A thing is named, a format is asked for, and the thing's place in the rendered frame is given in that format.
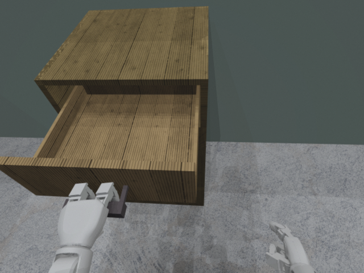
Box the right robot hand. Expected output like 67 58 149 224
266 221 310 273

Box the drawer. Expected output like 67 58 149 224
0 85 200 203

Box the cabinet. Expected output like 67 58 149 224
34 6 209 206

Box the left robot forearm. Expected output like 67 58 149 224
48 246 93 273

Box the handle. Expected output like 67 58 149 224
63 183 129 218

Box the left robot hand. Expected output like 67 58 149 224
57 182 119 249

